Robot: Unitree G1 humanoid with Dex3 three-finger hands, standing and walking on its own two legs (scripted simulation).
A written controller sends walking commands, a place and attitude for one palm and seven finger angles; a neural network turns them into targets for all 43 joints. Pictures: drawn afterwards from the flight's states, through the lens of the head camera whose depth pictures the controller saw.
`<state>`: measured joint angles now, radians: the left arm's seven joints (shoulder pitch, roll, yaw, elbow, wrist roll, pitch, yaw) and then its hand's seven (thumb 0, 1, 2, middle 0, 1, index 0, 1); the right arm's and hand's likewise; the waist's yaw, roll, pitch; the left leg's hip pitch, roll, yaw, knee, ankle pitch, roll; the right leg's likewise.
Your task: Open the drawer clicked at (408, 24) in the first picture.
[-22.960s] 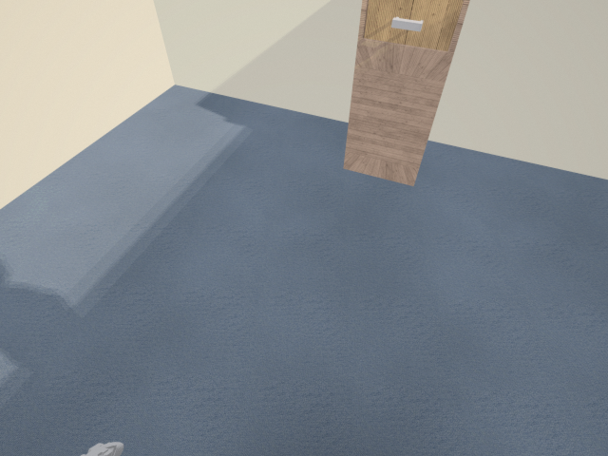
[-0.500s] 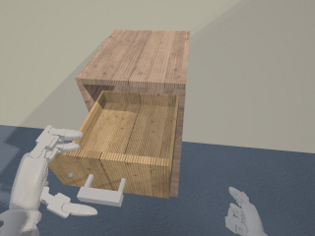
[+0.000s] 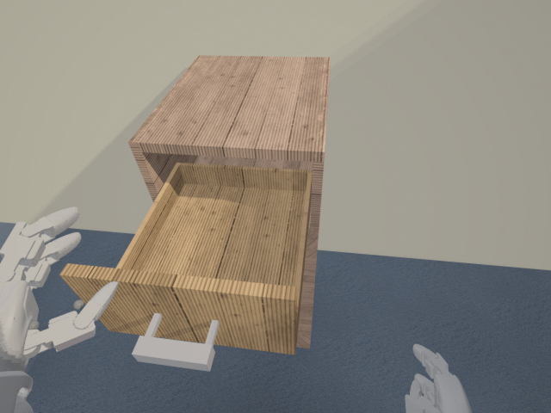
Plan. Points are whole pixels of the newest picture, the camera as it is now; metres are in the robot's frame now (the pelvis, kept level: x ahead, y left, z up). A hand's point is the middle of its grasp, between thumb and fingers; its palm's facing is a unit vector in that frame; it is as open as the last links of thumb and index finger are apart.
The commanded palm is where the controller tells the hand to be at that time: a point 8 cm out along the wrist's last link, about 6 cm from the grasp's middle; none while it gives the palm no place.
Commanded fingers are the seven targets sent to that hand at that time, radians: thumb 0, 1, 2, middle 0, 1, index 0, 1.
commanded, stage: draw the hand back to the body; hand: left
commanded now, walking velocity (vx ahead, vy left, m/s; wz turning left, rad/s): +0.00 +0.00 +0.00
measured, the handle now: (179, 337) +0.22 +0.17 +0.00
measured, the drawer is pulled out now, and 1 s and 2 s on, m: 0.29 0.29 0.29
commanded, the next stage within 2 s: step back with the hand held close in 0.34 s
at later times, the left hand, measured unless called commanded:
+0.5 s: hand (77, 306) +0.18 +0.23 +0.17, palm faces +0.38 -0.83 -0.41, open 7.5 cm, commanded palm +0.12 +0.27 +0.19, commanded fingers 0.00 0.90 0.90 -0.20 -0.30 -0.20 -0.30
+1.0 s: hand (37, 338) +0.14 +0.25 +0.17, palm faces +0.30 -0.81 -0.51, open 7.4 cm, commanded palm +0.08 +0.29 +0.19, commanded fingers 0.00 0.90 0.90 -0.20 -0.30 -0.20 -0.30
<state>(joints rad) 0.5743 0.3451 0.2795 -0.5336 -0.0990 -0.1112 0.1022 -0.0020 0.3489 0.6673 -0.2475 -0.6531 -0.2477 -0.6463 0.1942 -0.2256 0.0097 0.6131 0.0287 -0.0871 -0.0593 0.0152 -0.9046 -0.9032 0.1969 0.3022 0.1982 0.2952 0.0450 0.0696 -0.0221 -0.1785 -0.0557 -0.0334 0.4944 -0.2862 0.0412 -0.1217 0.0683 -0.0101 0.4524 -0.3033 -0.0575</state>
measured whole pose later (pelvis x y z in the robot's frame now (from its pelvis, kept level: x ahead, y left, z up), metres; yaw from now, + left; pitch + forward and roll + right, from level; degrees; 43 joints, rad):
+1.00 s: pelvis -0.05 +0.02 -0.01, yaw -1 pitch +2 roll +0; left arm 0.65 0.44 0.41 -0.64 -0.07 -0.18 0.12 0.01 0.89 0.90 -0.21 -0.30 -0.21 -0.30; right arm 0.19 -0.21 -0.01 0.54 0.02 -0.02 -0.05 0.01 -0.91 -0.90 0.20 0.30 0.20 0.30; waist 0.00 -0.01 0.01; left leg -0.36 -0.07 0.00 0.55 -0.22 0.06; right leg -0.33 0.05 0.01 0.56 -0.26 -0.03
